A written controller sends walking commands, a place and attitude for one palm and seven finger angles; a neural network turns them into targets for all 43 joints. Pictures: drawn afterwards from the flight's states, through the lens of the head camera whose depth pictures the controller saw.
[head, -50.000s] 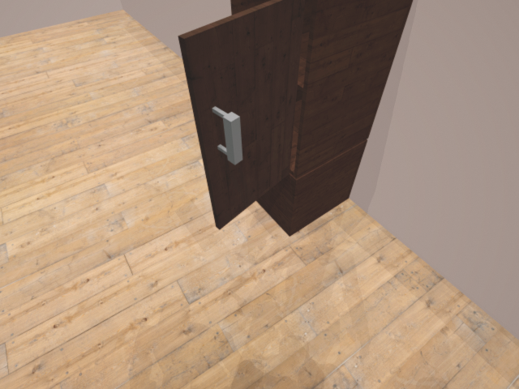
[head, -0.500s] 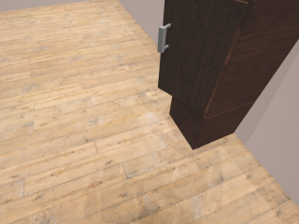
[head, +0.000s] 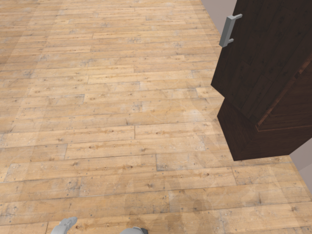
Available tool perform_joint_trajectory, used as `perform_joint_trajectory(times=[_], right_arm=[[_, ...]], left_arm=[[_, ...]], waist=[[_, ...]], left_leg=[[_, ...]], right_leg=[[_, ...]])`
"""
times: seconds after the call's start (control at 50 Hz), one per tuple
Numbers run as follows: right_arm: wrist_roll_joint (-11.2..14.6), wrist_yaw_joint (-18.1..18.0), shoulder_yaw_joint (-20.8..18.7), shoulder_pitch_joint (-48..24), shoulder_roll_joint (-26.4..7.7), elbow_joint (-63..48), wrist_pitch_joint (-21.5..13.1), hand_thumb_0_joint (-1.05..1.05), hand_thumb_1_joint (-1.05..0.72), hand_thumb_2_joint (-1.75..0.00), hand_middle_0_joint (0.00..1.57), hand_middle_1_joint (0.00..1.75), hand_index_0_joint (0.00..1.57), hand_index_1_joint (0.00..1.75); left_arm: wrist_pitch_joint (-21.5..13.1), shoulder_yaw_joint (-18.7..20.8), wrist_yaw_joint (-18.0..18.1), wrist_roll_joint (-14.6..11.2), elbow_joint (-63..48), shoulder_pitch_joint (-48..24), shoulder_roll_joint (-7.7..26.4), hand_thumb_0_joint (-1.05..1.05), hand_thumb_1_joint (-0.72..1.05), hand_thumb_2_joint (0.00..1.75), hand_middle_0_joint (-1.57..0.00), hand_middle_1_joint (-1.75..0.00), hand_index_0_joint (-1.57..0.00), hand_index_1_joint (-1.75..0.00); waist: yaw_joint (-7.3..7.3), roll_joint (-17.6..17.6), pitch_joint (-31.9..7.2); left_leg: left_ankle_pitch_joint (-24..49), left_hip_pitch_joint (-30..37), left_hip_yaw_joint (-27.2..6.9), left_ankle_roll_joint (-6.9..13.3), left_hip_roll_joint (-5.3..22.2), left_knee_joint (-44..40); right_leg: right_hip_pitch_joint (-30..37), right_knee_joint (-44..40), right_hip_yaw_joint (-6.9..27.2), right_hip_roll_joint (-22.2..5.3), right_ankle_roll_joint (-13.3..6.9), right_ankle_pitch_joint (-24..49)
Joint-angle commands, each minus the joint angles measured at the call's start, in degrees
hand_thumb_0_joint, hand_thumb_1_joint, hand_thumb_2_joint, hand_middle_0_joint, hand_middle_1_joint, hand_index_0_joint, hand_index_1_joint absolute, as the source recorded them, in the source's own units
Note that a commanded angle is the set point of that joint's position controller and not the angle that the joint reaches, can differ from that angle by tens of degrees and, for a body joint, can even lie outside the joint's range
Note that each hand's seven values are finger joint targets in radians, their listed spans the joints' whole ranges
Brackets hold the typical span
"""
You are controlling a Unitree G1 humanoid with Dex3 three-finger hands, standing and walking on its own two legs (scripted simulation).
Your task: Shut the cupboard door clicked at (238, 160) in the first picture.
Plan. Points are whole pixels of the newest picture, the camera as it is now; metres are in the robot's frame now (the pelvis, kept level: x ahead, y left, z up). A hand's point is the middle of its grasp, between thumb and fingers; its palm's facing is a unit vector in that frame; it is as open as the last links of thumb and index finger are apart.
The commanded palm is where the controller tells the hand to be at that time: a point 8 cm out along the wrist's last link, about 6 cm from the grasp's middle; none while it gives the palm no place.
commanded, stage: walk to a spot facing it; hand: left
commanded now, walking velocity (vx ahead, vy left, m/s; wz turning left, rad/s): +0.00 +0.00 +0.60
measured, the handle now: (231, 30) +0.88 -0.29 +0.03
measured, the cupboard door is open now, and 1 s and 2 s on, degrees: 25 25 25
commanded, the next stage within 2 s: turn to face it in 1.36 s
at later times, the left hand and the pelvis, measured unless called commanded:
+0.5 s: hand out of the picture +0.00 +0.23 -0.16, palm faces +0.35 -0.90 -0.26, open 7.4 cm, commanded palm none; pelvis +0.02 +0.01 +0.00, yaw +20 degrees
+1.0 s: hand out of the picture -0.01 +0.15 -0.17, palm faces +0.70 -0.69 -0.16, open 7.4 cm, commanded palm none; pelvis +0.14 +0.06 +0.00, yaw +41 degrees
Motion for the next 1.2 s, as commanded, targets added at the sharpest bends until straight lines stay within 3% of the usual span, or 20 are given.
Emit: perform_joint_trajectory(times=[0.0,0.06,0.12,0.2,0.26,0.3,0.32,0.38,0.54,0.56,0.58,0.62,0.7,0.8,0.92,0.98,1.02,1.04,1.12,1.18], right_arm=[[-0.69,0.66,-2.11,-0.22,-5.24,-6.0,-0.58,0.0,-0.9,-0.9,0.2,0.3,0.2,0.3],[-0.24,1.47,-1.25,-1.45,-4.47,-5.74,-0.63,0.0,-0.9,-0.9,0.2,0.3,0.2,0.3],[0.07,1.74,-0.18,-5.73,-3.09,-7.09,-0.87,0.0,-0.9,-0.9,0.2,0.3,0.2,0.3],[0.33,1.9,0.43,-8.09,-2.65,-7.96,-1.31,0.0,-0.9,-0.9,0.2,0.3,0.2,0.3],[-0.03,1.71,0.04,-1.78,-5.16,-6.47,-2.1,0.0,-0.9,-0.9,0.2,0.3,0.2,0.3],[-0.85,1.1,-2.74,7.21,-16.4,-4.66,-2.61,0.0,-0.9,-0.9,0.2,0.3,0.2,0.3],[-0.94,0.63,-2.45,9.9,-15.83,-3.02,-2.42,0.0,-0.9,-0.9,0.2,0.3,0.2,0.3],[-1.18,-0.13,-1.25,1.53,-11.92,-5.27,-3.18,0.0,-0.9,-0.9,0.2,0.3,0.2,0.3],[-0.79,0.21,-1.23,-6.41,-10.66,-6.86,-3.09,0.0,-0.9,-0.9,0.2,0.3,0.2,0.3],[-0.29,0.26,-0.77,-7.29,-7.94,-7.84,-3.24,0.0,-0.9,-0.9,0.2,0.3,0.2,0.3],[0.45,0.75,0.39,-7.1,-2.94,-9.33,-3.56,0.0,-0.9,-0.9,0.2,0.3,0.2,0.3],[-0.75,1.39,-0.51,-7.11,-4.3,-9.26,-3.47,0.0,-0.9,-0.9,0.2,0.3,0.2,0.3],[-0.8,2.88,0.05,-4.15,-1.67,-5.71,-3.17,0.0,-0.9,-0.9,0.2,0.3,0.2,0.3],[-0.47,3.45,1.23,-9.72,1.05,-6.82,-3.41,0.0,-0.9,-0.9,0.2,0.3,0.2,0.3],[-0.44,4.03,1.78,-12.87,0.68,-8.59,-4.37,0.0,-0.9,-0.9,0.2,0.3,0.2,0.3],[-0.9,3.02,0.57,1.85,-3.35,-4.58,-5.08,0.0,-0.9,-0.9,0.2,0.3,0.2,0.3],[-1.14,1.1,-2.62,16.59,-16.2,-1.29,-5.47,0.0,-0.9,-0.9,0.2,0.3,0.2,0.3],[-0.53,0.5,-2.51,16.6,-17.0,-0.52,-5.23,0.0,-0.9,-0.9,0.2,0.3,0.2,0.3],[-0.72,-0.69,0.84,1.12,-6.06,-3.77,-6.71,0.0,-0.9,-0.9,0.2,0.3,0.2,0.3],[-0.51,-0.83,0.91,1.71,-5.44,-2.04,-7.32,0.0,-0.9,-0.9,0.2,0.3,0.2,0.3]], left_arm=[[-0.66,2.69,1.65,0.4,-3.62,1.19,11.39,0.0,0.9,0.9,-0.2,-0.3,-0.2,-0.3],[-1.43,1.53,1.47,0.3,-3.89,-0.68,7.14,0.0,0.9,0.9,-0.2,-0.3,-0.2,-0.3],[-1.54,2.27,1.47,0.49,-2.33,5.38,9.16,0.0,0.9,0.9,-0.2,-0.3,-0.2,-0.3],[-1.24,3.13,1.2,0.65,-1.26,9.47,11.14,0.0,0.9,0.9,-0.2,-0.3,-0.2,-0.3],[-1.1,3.08,0.72,-0.04,-1.67,8.73,10.64,0.0,0.9,0.9,-0.2,-0.3,-0.2,-0.3],[-0.97,1.29,-0.13,-0.32,-5.81,5.99,4.51,0.0,0.9,0.9,-0.2,-0.3,-0.2,-0.3],[-0.43,1.31,-0.01,0.43,-7.59,0.61,5.5,0.0,0.9,0.9,-0.2,-0.3,-0.2,-0.3],[-0.75,1.9,-1.36,0.31,-6.42,-2.23,5.34,0.0,0.9,0.9,-0.2,-0.3,-0.2,-0.3],[-1.83,2.21,-2.57,0.72,-1.52,13.36,5.08,0.0,0.9,0.9,-0.2,-0.3,-0.2,-0.3],[-2.51,2.92,-2.12,1.17,-0.55,18.78,7.38,0.0,0.9,0.9,-0.2,-0.3,-0.2,-0.3],[-3.16,3.82,-1.03,1.86,-0.89,21.47,13.12,0.0,0.9,0.9,-0.2,-0.3,-0.2,-0.3],[-3.3,3.19,-0.29,0.63,-2.86,13.7,11.82,0.0,0.9,0.9,-0.2,-0.3,-0.2,-0.3],[-5.18,1.56,-0.29,0.61,-1.69,9.17,4.32,0.0,0.9,0.9,-0.2,-0.3,-0.2,-0.3],[-5.79,1.56,-0.04,0.65,3.09,17.79,3.8,0.0,0.9,0.9,-0.2,-0.3,-0.2,-0.3],[-5.6,1.89,-0.13,0.77,4.3,17.68,5.49,0.0,0.9,0.9,-0.2,-0.3,-0.2,-0.3],[-5.23,2.05,-0.49,0.08,4.21,14.74,7.09,0.0,0.9,0.9,-0.2,-0.3,-0.2,-0.3],[-4.76,1.13,-1.9,-0.35,-1.26,11.44,2.46,0.0,0.9,0.9,-0.2,-0.3,-0.2,-0.3],[-4.82,1.01,-1.57,-0.13,-3.84,5.91,3.06,0.0,0.9,0.9,-0.2,-0.3,-0.2,-0.3],[-3.09,1.39,-2.18,0.95,1.13,9.9,0.34,0.0,0.9,0.9,-0.2,-0.3,-0.2,-0.3],[-2.48,1.12,-2.51,0.82,1.97,10.4,-0.77,0.0,0.9,0.9,-0.2,-0.3,-0.2,-0.3]], waist=[[0.01,-8.29,-3.01],[-1.16,-11.54,-0.46],[2.02,-11.61,-2.81],[3.78,-14.25,-3.82],[0.1,-10.02,-7.75],[-4.84,17.65,-11.96],[-6.39,10.86,-9.78],[-2.53,10.99,-1.6],[5.49,4.97,-1.39],[8.19,-3.98,-2.1],[9.85,-21.95,-2.91],[4.29,-12.85,1.42],[0.94,-9.22,0.33],[4.09,-8.65,-0.19],[3.82,-10.14,1.05],[-3.77,-6.19,-6.58],[-9.37,15.15,-16.19],[-9.1,5.04,-13.2],[-0.35,8.11,-2.74],[1.22,5.32,-3.35]], left_leg=[[-18.45,-10.0,2.96,-1.46,2.92,34.62],[-13.1,-10.45,6.62,-2.95,6.35,37.0],[-14.84,-7.41,10.79,-3.29,6.4,24.06],[-13.68,-1.82,14.12,-2.16,5.4,11.39],[-0.41,13.61,14.16,-0.5,4.74,-4.42],[25.07,31.34,-16.73,12.79,28.53,-9.11],[8.59,27.35,-17.01,14.77,29.05,-11.23],[-15.62,14.06,-13.91,10.61,21.47,-15.44],[-29.44,-7.02,-7.27,6.88,11.92,-8.75],[-29.24,-15.05,-2.68,4.58,6.47,3.03],[-26.2,-24.42,7.15,0.8,-0.41,24.64],[-16.35,-21.34,2.16,1.07,6.41,42.33],[-3.19,-16.05,6.88,-0.6,9.86,38.79],[-3.88,-18.86,11.99,-0.2,9.57,26.65],[-6.33,-8.31,16.13,2.63,8.44,9.39],[-2.74,18.41,18.81,4.99,3.9,0.44],[0.33,42.66,-21.19,15.97,29.25,-10.67],[-1.26,37.63,-23.58,17.56,32.4,-12.94],[-13.32,11.41,-6.62,10.72,21.98,-18.3],[-8.74,10.87,-2.48,11.22,19.42,-19.44]], right_leg=[[1.12,-15.88,17.97,-23.63,-11.27,-2.03],[3.54,-8.89,3.45,-17.01,-9.08,22.23],[11.06,-4.01,-0.92,-17.09,-7.91,37.15],[13.68,-0.47,-2.59,-18.01,-6.72,42.38],[7.68,9.65,-7.31,-15.96,-2.08,36.97],[-19.17,31.78,-10.58,-4.5,3.73,-20.67],[-21.68,34.78,-4.51,-5.25,2.58,-21.02],[-21.1,33.09,-1.86,-5.64,2.03,-10.17],[9.13,4.9,-8.37,1.28,2.64,-0.6],[17.41,-4.65,-1.18,-3.84,1.41,-9.69],[20.6,-19.16,24.15,-22.0,-4.59,-28.92],[4.43,-24.38,30.97,-27.18,-8.2,-35.97],[5.55,-18.5,1.28,-17.82,-4.91,-1.73],[18.44,-14.44,-8.7,-18.46,-5.14,23.8],[17.53,-10.45,-13.04,-21.45,-5.04,29.96],[7.31,10.22,-19.15,-18.09,-2.34,34.89],[-24.52,43.32,-13.78,-5.41,2.35,-15.43],[-28.23,47.18,-6.01,-6.29,0.98,-14.39],[-20.02,39.29,-2.66,-9.4,0.99,-2.63],[-16.94,30.44,-3.88,-7.88,1.42,1.35]])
